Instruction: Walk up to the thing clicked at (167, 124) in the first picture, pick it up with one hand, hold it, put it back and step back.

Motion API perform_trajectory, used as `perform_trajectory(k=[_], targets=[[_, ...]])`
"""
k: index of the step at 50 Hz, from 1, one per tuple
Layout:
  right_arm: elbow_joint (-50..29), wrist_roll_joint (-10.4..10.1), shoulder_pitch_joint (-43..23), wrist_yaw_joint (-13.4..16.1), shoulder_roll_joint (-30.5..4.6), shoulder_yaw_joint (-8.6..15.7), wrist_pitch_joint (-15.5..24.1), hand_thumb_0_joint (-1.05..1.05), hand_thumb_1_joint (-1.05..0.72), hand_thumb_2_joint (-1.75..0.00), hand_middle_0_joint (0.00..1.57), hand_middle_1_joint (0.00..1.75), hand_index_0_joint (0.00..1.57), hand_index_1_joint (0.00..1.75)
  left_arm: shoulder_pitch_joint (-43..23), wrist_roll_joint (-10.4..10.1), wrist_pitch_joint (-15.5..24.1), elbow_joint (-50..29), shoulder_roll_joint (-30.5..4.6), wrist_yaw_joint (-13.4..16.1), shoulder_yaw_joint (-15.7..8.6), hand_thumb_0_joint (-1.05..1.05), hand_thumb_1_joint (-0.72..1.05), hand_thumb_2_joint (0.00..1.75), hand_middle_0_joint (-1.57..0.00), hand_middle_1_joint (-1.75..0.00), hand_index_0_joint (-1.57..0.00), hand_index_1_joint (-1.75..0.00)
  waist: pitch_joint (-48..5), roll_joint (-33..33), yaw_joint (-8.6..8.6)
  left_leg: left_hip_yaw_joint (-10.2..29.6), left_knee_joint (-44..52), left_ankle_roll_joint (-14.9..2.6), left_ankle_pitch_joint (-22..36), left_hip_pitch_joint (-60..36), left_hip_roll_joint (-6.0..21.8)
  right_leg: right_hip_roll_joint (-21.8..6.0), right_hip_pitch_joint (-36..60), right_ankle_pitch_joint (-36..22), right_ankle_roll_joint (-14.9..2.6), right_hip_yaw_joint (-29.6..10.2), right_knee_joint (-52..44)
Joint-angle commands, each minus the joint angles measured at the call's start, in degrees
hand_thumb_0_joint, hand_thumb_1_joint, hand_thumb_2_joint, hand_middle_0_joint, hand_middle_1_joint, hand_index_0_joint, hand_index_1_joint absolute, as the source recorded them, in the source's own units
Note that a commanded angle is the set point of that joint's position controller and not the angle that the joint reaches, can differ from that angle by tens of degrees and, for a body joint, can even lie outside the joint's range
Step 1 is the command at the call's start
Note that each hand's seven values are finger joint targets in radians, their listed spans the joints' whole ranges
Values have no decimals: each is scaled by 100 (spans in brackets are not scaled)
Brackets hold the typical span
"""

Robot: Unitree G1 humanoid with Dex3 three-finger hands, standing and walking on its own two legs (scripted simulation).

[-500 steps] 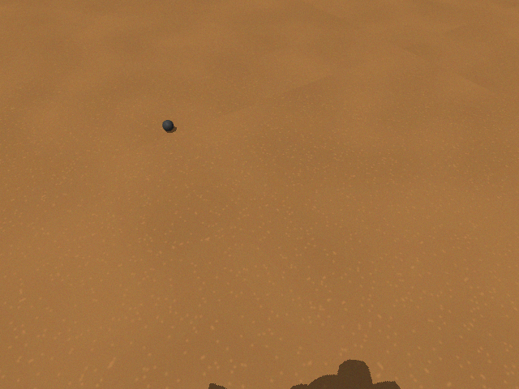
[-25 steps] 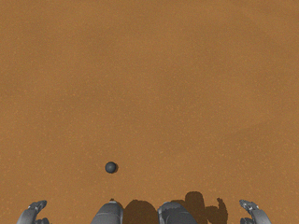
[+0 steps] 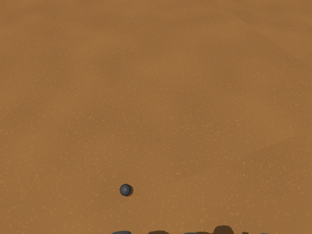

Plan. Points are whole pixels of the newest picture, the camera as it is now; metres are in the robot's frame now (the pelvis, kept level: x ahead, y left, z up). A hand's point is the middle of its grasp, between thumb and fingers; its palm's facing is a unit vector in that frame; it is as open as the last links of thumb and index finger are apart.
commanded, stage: walk up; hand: left
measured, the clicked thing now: (125, 189) +0.44 +0.17 -0.72
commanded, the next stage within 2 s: none
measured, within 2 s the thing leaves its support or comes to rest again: neither
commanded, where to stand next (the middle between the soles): +0.07 -0.03 m, yaw -2 degrees
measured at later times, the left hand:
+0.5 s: hand out of the picture +0.10 +0.23 -0.14, palm faces -0.04 -0.91 -0.42, open 7.4 cm
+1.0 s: hand out of the picture -0.01 +0.26 -0.14, palm faces -0.01 -0.89 -0.46, open 7.4 cm
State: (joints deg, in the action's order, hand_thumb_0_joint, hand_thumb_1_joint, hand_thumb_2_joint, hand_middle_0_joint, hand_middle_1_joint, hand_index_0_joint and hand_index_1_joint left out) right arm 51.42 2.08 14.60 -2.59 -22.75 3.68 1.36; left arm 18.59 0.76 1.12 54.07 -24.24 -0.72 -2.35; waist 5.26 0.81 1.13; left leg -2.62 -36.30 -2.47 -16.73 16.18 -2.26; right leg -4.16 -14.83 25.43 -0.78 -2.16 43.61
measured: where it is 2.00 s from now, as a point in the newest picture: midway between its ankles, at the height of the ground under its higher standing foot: outside the picture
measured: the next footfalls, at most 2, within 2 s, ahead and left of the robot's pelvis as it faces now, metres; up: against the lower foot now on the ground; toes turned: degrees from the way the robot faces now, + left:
right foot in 0.32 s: +0.15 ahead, -0.14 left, +0.00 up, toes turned -2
left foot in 0.60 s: -0.05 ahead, +0.10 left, +0.00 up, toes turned +4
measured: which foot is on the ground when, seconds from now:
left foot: down 0.00-0.34, up 0.36-0.58, down 0.60-0.98, up 1.00-1.00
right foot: up 0.00-0.30, down 0.32-0.62, up 0.64-0.96, down 0.98-1.00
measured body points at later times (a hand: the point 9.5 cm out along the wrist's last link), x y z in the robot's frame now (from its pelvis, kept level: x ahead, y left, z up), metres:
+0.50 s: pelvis -0.03 -0.02 -0.01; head +0.04 -0.04 +0.43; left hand +0.10 +0.28 -0.11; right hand +0.08 -0.34 -0.15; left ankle -0.07 +0.12 -0.65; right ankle +0.11 -0.13 -0.72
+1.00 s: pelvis -0.01 -0.04 -0.01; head +0.00 -0.05 +0.44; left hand -0.01 +0.31 -0.11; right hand +0.01 -0.39 -0.12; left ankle -0.09 +0.10 -0.71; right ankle +0.05 -0.18 -0.73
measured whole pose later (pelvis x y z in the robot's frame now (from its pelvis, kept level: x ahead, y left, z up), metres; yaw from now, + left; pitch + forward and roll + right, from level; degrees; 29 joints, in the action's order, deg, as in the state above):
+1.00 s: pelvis -0.01 -0.04 -0.01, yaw +0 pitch -4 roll -2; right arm 50.2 2.5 21.0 -2.1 -27.5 5.3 -0.7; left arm 21.5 0.9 2.2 55.1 -25.0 -0.7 -4.6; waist 4.9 -3.9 0.1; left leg 0.5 -44.9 -3.3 -29.0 9.1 5.5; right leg -0.3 -18.0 13.7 1.2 1.8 35.6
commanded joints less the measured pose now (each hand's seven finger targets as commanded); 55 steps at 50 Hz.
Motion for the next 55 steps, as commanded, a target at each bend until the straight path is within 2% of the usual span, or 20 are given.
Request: perform_trajectory(k=[1, 10, 15, 17, 19, 23, 26, 29, 30, 31, 32, 33, 36, 38, 44, 47, 48, 49, 51, 55], targets=[[-438, -45, 761, 93, -1933, 608, 191, 0, -90, -90, 20, 30, 20, 30, -478, -14, 248, -702, -1380, 126, -307, 0, 90, 90, -20, -30, -20, -30, -27, -451, -537, 3553, 2196, -1476, -1483, -1349, 2306, 202, -2357, 860, -216, -290, 1530], [-601, -205, -287, 306, -1175, 188, 18, 0, -90, -90, 20, 30, 20, 30, -221, -187, 124, -436, -792, 229, -254, 0, 90, 90, -20, -30, -20, -30, -44, -1132, -19, 791, 784, -768, 4639, -145, 1346, 272, -375, -1030, 31, 391, -6], [-692, -360, -499, 340, -1112, 200, -335, 0, -90, -90, 20, 30, 20, 30, -340, -45, -56, -518, -1194, 287, -409, 0, 90, 90, -20, -30, -20, -30, -386, -443, 93, 868, -7, -254, 1604, 772, 913, 182, 629, -2504, -189, 186, -1037], [-571, -397, -33, 379, -775, 109, -396, 0, -90, -90, 20, 30, 20, 30, -581, 3, -42, -739, -1532, 266, -458, 0, 90, 90, -20, -30, -20, -30, -598, 1120, -28, 440, -2023, 157, -1252, 818, -275, -1699, 300, -4153, -1028, -1975, -2234], [-430, -269, 208, 478, -1167, 289, -527, 0, -90, -90, 20, 30, 20, 30, -959, 54, -77, -949, -1637, 279, -473, 0, 90, 90, -20, -30, -20, -30, -660, 1082, -69, 930, -3578, 153, -2078, 414, -158, -2004, -547, -3622, -1706, -2493, -2164], [-230, -303, 484, 414, -1144, 275, -476, 0, -90, -90, 20, 30, 20, 30, -1401, 132, -134, -1069, -1222, 343, -445, 0, 90, 90, -20, -30, -20, -30, -1241, 824, -117, 943, -3779, 278, -1328, 658, -227, -1069, -107, -1883, -1169, -1139, -1850], [-60, -251, 699, 310, -1155, 203, -194, 0, -90, -90, 20, 30, 20, 30, -1243, 330, -189, -1109, -1058, 203, -437, 0, 90, 90, -20, -30, -20, -30, -1785, 1333, 38, -89, -1403, 417, -1877, 638, -163, -625, 856, 1260, -970, -848, -2178], [242, -143, 1483, 341, -1222, 295, -8, 0, -90, -90, 20, 30, 20, 30, -1137, 357, -378, -1103, -1327, -22, -596, 0, 90, 90, -20, -30, -20, -30, -1465, 1353, -252, -523, 1309, 203, -1380, -836, -238, -598, 0, 1575, -778, -730, -1810], [372, -22, 1727, 365, -1204, 363, 46, 0, -90, -90, 20, 30, 20, 30, -985, 308, -442, -1051, -1065, -31, -512, 0, 90, 90, -20, -30, -20, -30, -1101, 509, -471, 39, 2203, 34, -997, -1844, -78, -210, -1178, 1646, -404, -365, -794], [175, 172, 1223, 389, -1647, 439, 62, 0, -90, -90, 20, 30, 20, 30, -886, 186, -445, -1110, -417, -12, -341, 0, 90, 90, -20, -30, -20, -30, -356, -1320, -347, 2690, 2655, -240, -2892, -1986, 1219, 617, -3164, 1193, -143, 149, 1042], [-218, 201, 549, 417, -2239, 541, 85, 0, -90, -90, 20, 30, 20, 30, -1485, 169, -340, -1183, -846, 24, -487, 0, 90, 90, -20, -30, -20, -30, 571, -954, -412, 4637, 3149, -764, -4507, -790, 2648, 661, -4178, 530, 37, -305, 1434], [-143, 45, 287, 415, -2387, 541, 155, 0, -90, -90, 20, 30, 20, 30, -2202, 209, -215, -1166, -1393, 7, -615, 0, 90, 90, -20, -30, -20, -30, 1306, -706, -545, 5071, 3596, -1206, -5206, 710, 3081, 46, -3444, 133, 26, -1003, 1378], [-255, 77, -349, 383, -1554, 284, 449, 0, -90, -90, 20, 30, 20, 30, -848, 32, -131, -641, -1003, -271, -568, 0, 90, 90, -20, -30, -20, -30, 1256, -323, 217, 2072, 2701, -672, -1575, -547, 1613, 416, -3101, -1151, 22, -832, 1355], [-249, 52, -118, 285, -1578, 379, 490, 0, -90, -90, 20, 30, 20, 30, -421, 5, -122, -514, -1100, -290, -599, 0, 90, 90, -20, -30, -20, -30, 724, -969, 125, 1433, 2650, -677, -1646, -702, 1427, 449, -2423, -1095, 74, -204, 1317], [-524, 174, -34, 79, -1491, 406, 82, 0, -90, -90, 20, 30, 20, 30, -352, -80, 120, -553, -1113, -125, -496, 0, 90, 90, -20, -30, -20, -30, 249, -1790, -135, 628, 2161, -782, -1718, 87, 1160, 177, -383, -823, 149, 442, -343], [-571, 67, 562, 47, -1161, 306, -77, 0, -90, -90, 20, 30, 20, 30, 728, 1, 316, -175, -1194, 96, -519, 0, 90, 90, -20, -30, -20, -30, -525, -180, 214, 175, -741, -687, 410, -361, 823, 472, 972, -1193, 159, 661, -1919], [-614, -11, 933, 45, -972, 244, -101, 0, -90, -90, 20, 30, 20, 30, 1187, 30, 385, -100, -1521, 164, -618, 0, 90, 90, -20, -30, -20, -30, -899, 579, 355, 215, -1934, -525, 126, 190, 647, 327, 1690, -953, 125, 153, -1883], [-750, -32, 1016, 36, -748, 153, -90, 0, -90, -90, 20, 30, 20, 30, 1337, 77, 425, -162, -1862, 215, -710, 0, 90, 90, -20, -30, -20, -30, -677, 1226, 273, 358, -2619, -317, -1406, 1518, 263, -653, 2183, -519, -215, -1586, -2163], [-961, -76, 654, 107, -1261, 280, -133, 0, -90, -90, 20, 30, 20, 30, 782, -5, 456, -481, -2066, 218, -624, 0, 90, 90, -20, -30, -20, -30, -279, 700, 98, 993, -3307, -130, -1484, 2102, 500, -2180, 1152, -302, -1449, -3791, -2791], [-815, -69, 604, -17, -1525, 472, -195, 0, -90, -90, 20, 30, 20, 30, 531, -72, 537, -596, -1877, 292, -520, 0, 90, 90, -20, -30, -20, -30, 352, 533, -107, 1141, -2984, 62, -763, 1654, 807, -1422, -77, -930, -1133, -1861, -2542]])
